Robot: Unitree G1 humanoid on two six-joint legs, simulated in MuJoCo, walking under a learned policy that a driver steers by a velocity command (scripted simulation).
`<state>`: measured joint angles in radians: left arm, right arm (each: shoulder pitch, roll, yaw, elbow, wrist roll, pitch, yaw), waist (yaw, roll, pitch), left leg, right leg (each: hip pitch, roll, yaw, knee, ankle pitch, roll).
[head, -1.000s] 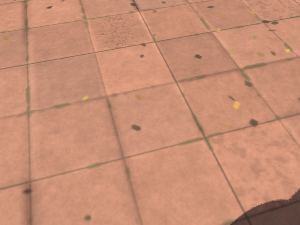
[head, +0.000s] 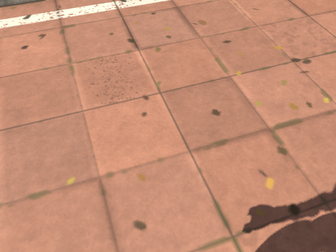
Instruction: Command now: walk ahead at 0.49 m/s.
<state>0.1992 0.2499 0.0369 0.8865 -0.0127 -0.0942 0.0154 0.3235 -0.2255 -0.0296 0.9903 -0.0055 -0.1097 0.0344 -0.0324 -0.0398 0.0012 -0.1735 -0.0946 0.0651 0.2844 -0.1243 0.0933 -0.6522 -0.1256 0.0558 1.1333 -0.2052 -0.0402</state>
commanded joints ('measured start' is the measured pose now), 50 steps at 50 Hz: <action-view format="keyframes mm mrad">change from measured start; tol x32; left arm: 1 33 43 12 -42 12 5 7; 50 155 52 55 -79 -22 44 -2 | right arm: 1 -40 -133 -22 -56 2 -17 -20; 50 -148 -107 -48 -137 -6 -20 -24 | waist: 1 47 75 54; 17 150 -230 -384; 50 37 153 -19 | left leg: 1 -97 283 -215 -203 67 172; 13 191 347 -186 -4 210 84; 15 51 243 -94 387 382 29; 18 -624 105 -189 1062 -374 -26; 38 -387 147 -126 196 147 -81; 41 -41 128 -99 165 53 -35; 43 586 527 -686 98 -141 164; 50 26 367 -226 -122 25 79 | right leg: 1 -27 -43 3 -145 155 27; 12 54 47 -51 -618 144 -11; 15 575 44 -30 -636 131 -100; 17 1064 -288 681 -823 -57 -293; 23 492 -94 151 -973 192 -176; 38 604 -102 171 -901 168 -144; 41 554 -29 152 -652 340 -97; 44 -110 144 104 153 -375 -6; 50 6 -18 48 53 -71 -7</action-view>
